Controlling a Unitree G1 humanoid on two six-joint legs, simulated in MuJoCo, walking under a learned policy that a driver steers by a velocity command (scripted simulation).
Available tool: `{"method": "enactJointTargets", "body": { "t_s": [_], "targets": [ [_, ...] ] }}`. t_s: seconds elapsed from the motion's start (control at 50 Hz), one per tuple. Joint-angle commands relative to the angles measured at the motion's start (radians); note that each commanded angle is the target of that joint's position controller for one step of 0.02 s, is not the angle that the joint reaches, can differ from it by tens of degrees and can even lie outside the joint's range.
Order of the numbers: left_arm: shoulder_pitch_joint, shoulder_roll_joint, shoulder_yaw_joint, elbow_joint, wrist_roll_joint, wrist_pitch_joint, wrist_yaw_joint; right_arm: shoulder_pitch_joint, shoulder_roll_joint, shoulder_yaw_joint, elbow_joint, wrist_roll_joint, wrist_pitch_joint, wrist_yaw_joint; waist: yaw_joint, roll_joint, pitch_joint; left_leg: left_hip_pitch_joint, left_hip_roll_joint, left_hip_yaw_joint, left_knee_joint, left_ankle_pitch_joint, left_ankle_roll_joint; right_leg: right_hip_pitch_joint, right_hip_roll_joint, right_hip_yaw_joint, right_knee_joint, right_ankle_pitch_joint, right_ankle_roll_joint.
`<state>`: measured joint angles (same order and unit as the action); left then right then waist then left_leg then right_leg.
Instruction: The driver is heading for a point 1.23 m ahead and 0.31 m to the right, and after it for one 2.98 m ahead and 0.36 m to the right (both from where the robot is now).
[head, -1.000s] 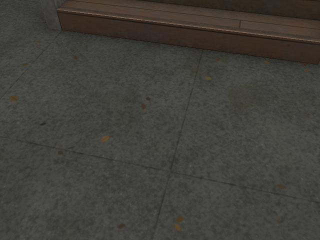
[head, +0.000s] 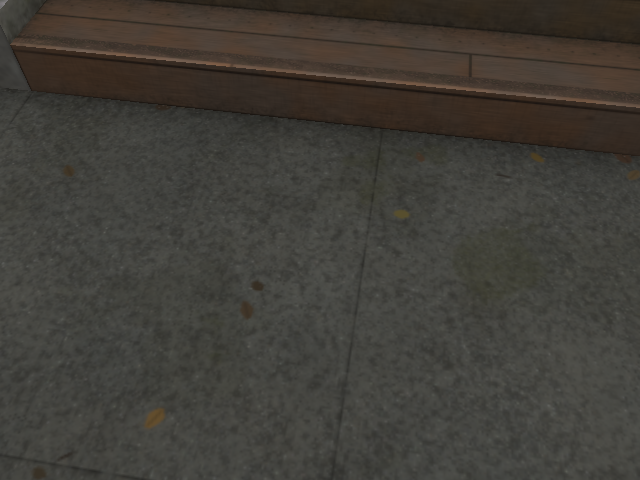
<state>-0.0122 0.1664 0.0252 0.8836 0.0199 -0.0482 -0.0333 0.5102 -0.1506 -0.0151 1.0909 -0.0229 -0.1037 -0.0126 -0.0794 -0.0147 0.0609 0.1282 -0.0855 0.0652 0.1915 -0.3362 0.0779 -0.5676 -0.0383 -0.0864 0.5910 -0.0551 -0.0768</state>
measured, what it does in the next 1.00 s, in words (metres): walks ahead, turning right: right foot, then left foot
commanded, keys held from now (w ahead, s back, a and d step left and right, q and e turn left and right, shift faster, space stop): w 0.26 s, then w+e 0.74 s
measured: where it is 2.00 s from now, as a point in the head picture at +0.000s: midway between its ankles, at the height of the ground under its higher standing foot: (432, 239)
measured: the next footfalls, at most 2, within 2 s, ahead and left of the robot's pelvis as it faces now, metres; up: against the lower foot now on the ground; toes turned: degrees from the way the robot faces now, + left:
right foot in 0.06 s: +0.21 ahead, -0.09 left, +0.00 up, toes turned -4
left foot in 0.60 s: +0.52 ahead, +0.08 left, +0.00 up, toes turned -6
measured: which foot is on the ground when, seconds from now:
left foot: down 0.00-0.08, up 0.10-0.58, down 0.60-1.00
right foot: up 0.00-0.04, down 0.06-0.60, up 0.62-1.00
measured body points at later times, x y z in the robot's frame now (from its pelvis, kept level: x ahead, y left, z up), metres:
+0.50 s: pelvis +0.28 -0.02 +0.01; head +0.31 -0.02 +0.46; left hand +0.19 +0.21 -0.13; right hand +0.46 -0.24 -0.11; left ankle +0.45 +0.11 -0.69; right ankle +0.17 -0.09 -0.73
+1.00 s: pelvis +0.53 -0.02 +0.01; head +0.56 -0.03 +0.46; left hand +0.78 +0.13 -0.11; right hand +0.41 -0.24 -0.13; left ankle +0.48 +0.09 -0.73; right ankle +0.63 -0.19 -0.68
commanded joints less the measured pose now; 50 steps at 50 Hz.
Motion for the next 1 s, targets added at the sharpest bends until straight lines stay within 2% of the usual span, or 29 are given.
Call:
{"method": "enactJointTargets", "body": {
  "t_s": [0.02, 0.04, 0.06, 0.08, 0.1, 0.12, 0.14, 0.16, 0.18, 0.2, 0.24, 0.28, 0.36, 0.4, 0.46, 0.5, 0.54, 0.56, 0.58, 0.6, 0.62, 0.64, 0.66, 0.68, 0.72, 0.76, 0.82, 0.92, 1.0],
  "targets": [
    [0.064, 0.092, 0.029, -0.033, 0.000, -0.026, 0.015, 0.033, -0.158, -0.028, -0.011, -0.005, -0.003, -0.011, 0.095, 0.100, -0.010, 0.002, 0.295, -0.088, 0.192, 1.021, 0.093, 0.141, 0.074, -0.033, -0.059, -0.106, -0.051],
    [0.221, 0.112, 0.042, 0.019, 0.002, -0.034, 0.024, 0.015, -0.166, -0.030, -0.012, -0.001, 0.001, -0.010, 0.161, 0.085, -0.088, -0.030, 0.269, -0.062, 0.362, 1.047, 0.077, 0.322, 0.101, -0.044, -0.123, -0.074, -0.075],
    [0.396, 0.163, 0.063, 0.068, 0.023, -0.043, 0.035, -0.002, -0.157, -0.025, -0.029, 0.008, -0.001, -0.007, 0.229, 0.065, -0.186, -0.208, 0.239, -0.046, 0.585, 0.838, 0.061, 0.588, 0.002, 0.059, -0.127, -0.083, -0.116],
    [0.533, 0.277, 0.093, 0.080, 0.050, -0.043, 0.042, 0.080, -0.059, -0.004, -0.063, 0.050, -0.001, 0.006, 0.221, -0.132, -0.353, -0.561, 0.101, 0.027, 0.998, 0.299, 0.011, 0.923, -0.323, 0.510, -0.152, -0.181, -0.244],
    [0.493, 0.249, 0.090, 0.084, 0.016, -0.027, 0.028, 0.079, -0.119, -0.027, -0.049, 0.036, 0.001, 0.006, 0.200, -0.104, -0.382, -0.710, 0.017, -0.077, 1.175, -0.164, 0.018, 0.912, -0.389, 0.779, -0.292, -0.201, -0.291],
    [0.374, 0.210, 0.078, 0.073, -0.006, -0.024, 0.023, -0.023, -0.142, -0.037, -0.081, 0.020, 0.004, 0.006, 0.152, -0.046, -0.202, -0.782, 0.090, -0.116, 1.175, -0.069, 0.028, 0.757, -0.338, 0.616, -0.324, -0.257, -0.250],
    [0.295, 0.146, 0.062, 0.060, -0.010, -0.031, 0.018, -0.092, -0.129, -0.035, -0.102, 0.013, -0.001, 0.011, 0.129, -0.010, -0.103, -0.769, 0.126, -0.113, 1.118, 0.009, 0.026, 0.609, -0.300, 0.500, -0.370, -0.205, -0.219],
    [0.267, 0.105, 0.050, 0.064, -0.006, -0.038, 0.018, -0.114, -0.111, -0.037, -0.104, 0.007, 0.004, 0.014, 0.096, 0.001, -0.045, -0.728, 0.156, -0.110, 1.056, 0.045, 0.024, 0.504, -0.251, 0.407, -0.401, -0.138, -0.179],
    [0.272, 0.070, 0.038, 0.082, -0.008, -0.044, 0.023, -0.101, -0.094, -0.036, -0.103, -0.009, 0.019, 0.019, 0.064, -0.013, -0.021, -0.677, 0.174, -0.108, 1.007, 0.060, 0.013, 0.428, -0.209, 0.334, -0.421, -0.082, -0.147],
    [0.292, 0.060, 0.032, 0.096, -0.007, -0.051, 0.027, -0.080, -0.069, -0.033, -0.095, -0.016, 0.033, 0.026, 0.049, -0.022, -0.021, -0.642, 0.177, -0.100, 0.982, 0.069, 0.004, 0.396, -0.188, 0.289, -0.432, -0.039, -0.136],
    [0.350, 0.087, 0.034, 0.121, -0.009, -0.065, 0.030, -0.101, -0.064, -0.035, -0.108, -0.019, 0.049, 0.035, 0.036, -0.025, -0.013, -0.660, 0.180, -0.077, 0.947, 0.095, -0.012, 0.385, -0.168, 0.235, -0.443, 0.069, -0.140],
    [0.389, 0.111, 0.036, 0.133, -0.010, -0.068, 0.030, -0.197, -0.078, -0.037, -0.146, -0.020, 0.057, 0.039, 0.044, -0.029, 0.014, -0.727, 0.198, -0.056, 0.876, 0.163, -0.030, 0.387, -0.151, 0.209, -0.466, 0.096, -0.143],
    [0.463, 0.112, 0.027, 0.143, -0.012, -0.060, 0.030, -0.395, -0.085, -0.031, -0.220, -0.008, 0.056, 0.041, 0.088, -0.033, 0.044, -0.773, 0.185, -0.025, 0.636, 0.296, -0.072, 0.423, -0.117, 0.199, -0.466, 0.176, -0.137],
    [0.507, 0.124, 0.029, 0.150, -0.011, -0.059, 0.033, -0.468, -0.081, -0.025, -0.244, -0.002, 0.054, 0.040, 0.112, -0.044, 0.038, -0.760, 0.163, -0.015, 0.540, 0.337, -0.078, 0.466, -0.115, 0.206, -0.448, 0.212, -0.131],
    [0.551, 0.134, 0.031, 0.155, -0.006, -0.053, 0.039, -0.556, -0.095, -0.023, -0.280, 0.003, 0.049, 0.037, 0.142, -0.055, 0.032, -0.766, 0.141, -0.019, 0.459, 0.332, -0.077, 0.557, -0.131, 0.239, -0.400, 0.259, -0.141],
    [0.552, 0.149, 0.037, 0.150, 0.001, -0.048, 0.045, -0.591, -0.113, -0.026, -0.306, 0.007, 0.040, 0.035, 0.142, -0.064, 0.032, -0.757, 0.133, -0.034, 0.418, 0.286, -0.067, 0.605, -0.151, 0.271, -0.359, 0.294, -0.143],
    [0.517, 0.169, 0.047, 0.137, 0.006, -0.044, 0.050, -0.543, -0.135, -0.033, -0.308, 0.012, 0.027, 0.031, 0.106, -0.072, 0.016, -0.654, 0.116, -0.042, 0.357, 0.217, -0.047, 0.605, -0.158, 0.286, -0.298, 0.351, -0.121],
    [0.490, 0.181, 0.052, 0.128, 0.004, -0.044, 0.049, -0.466, -0.150, -0.040, -0.288, 0.012, 0.019, 0.026, 0.070, -0.073, -0.015, -0.532, 0.090, -0.033, 0.319, 0.183, -0.033, 0.580, -0.144, 0.280, -0.225, 0.428, -0.103],
    [0.469, 0.181, 0.054, 0.121, -0.001, -0.044, 0.044, -0.320, -0.174, -0.054, -0.244, 0.005, 0.007, 0.017, 0.008, -0.032, -0.091, -0.336, 0.076, -0.023, 0.254, 0.211, -0.012, 0.535, -0.095, 0.245, -0.059, 0.454, -0.082],
    [0.457, 0.146, 0.047, 0.093, -0.013, -0.047, 0.038, -0.154, -0.239, -0.074, -0.217, -0.020, -0.006, 0.003, -0.050, 0.042, -0.220, -0.080, 0.224, -0.164, 0.241, 0.139, 0.031, 0.380, -0.033, 0.202, 0.190, 0.260, -0.063],
    [0.549, 0.030, 0.026, 0.057, -0.053, -0.043, 0.041, -0.082, -0.343, -0.098, -0.230, -0.048, -0.003, -0.002, -0.020, 0.244, -0.371, 0.217, 0.523, -0.563, 0.195, 0.061, 0.122, 0.050, 0.116, 0.097, 0.526, -0.315, -0.020],
    [0.550, 0.117, 0.045, 0.059, -0.031, -0.034, 0.044, -0.135, -0.298, -0.094, -0.238, -0.023, 0.018, 0.001, 0.002, 0.229, -0.382, 0.151, 0.546, -0.756, 0.086, -0.041, 0.160, -0.059, 0.100, 0.140, 0.660, -0.465, -0.032],
    [0.490, 0.139, 0.055, 0.056, -0.017, -0.024, 0.042, -0.230, -0.215, -0.072, -0.256, -0.016, 0.022, 0.003, 0.041, 0.122, -0.217, 0.004, 0.507, -0.605, 0.065, -0.113, 0.133, -0.091, 0.036, 0.155, 0.690, -0.377, -0.036],
    [0.429, 0.122, 0.054, 0.047, -0.010, -0.021, 0.032, -0.284, -0.158, -0.059, -0.260, -0.009, 0.017, 0.007, 0.050, 0.058, -0.119, -0.130, 0.455, -0.460, 0.034, -0.049, 0.109, -0.074, -0.001, 0.152, 0.651, -0.302, -0.031],
    [0.402, 0.098, 0.057, 0.034, 0.011, 0.000, 0.015, -0.287, -0.123, -0.048, -0.238, -0.003, 0.006, 0.001, 0.088, 0.105, -0.048, -0.265, 0.379, -0.269, -0.009, 0.110, 0.062, -0.020, -0.041, 0.143, 0.588, -0.252, -0.015],
    [0.393, 0.076, 0.055, 0.022, 0.016, 0.023, 0.002, -0.242, -0.119, -0.047, -0.216, 0.004, -0.013, 0.001, 0.101, 0.106, -0.050, -0.284, 0.364, -0.180, -0.023, 0.238, 0.059, -0.014, -0.045, 0.127, 0.588, -0.213, -0.005],
    [0.296, 0.076, 0.053, -0.022, 0.017, 0.038, -0.011, -0.196, -0.137, -0.052, -0.197, 0.009, -0.027, 0.004, 0.103, 0.092, -0.031, -0.258, 0.361, -0.078, -0.043, 0.337, 0.067, -0.106, -0.060, 0.117, 0.554, -0.116, 0.006],
    [0.106, 0.072, 0.036, -0.099, 0.013, 0.035, -0.032, -0.147, -0.151, -0.052, -0.179, 0.004, -0.025, 0.004, 0.076, 0.087, 0.015, -0.239, 0.332, 0.066, -0.047, 0.426, 0.059, -0.113, -0.051, 0.061, 0.284, 0.053, 0.018],
    [-0.014, 0.081, 0.027, -0.151, 0.016, 0.033, -0.044, -0.084, -0.191, -0.061, -0.161, 0.003, -0.015, -0.006, 0.043, 0.088, 0.038, -0.146, 0.365, 0.125, -0.032, 0.488, 0.053, -0.066, -0.035, -0.011, 0.114, 0.025, -0.011]
  ]
}}
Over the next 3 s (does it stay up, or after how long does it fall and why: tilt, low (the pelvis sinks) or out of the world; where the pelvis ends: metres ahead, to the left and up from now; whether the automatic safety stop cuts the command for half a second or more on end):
stays up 1.46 -0.17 0.08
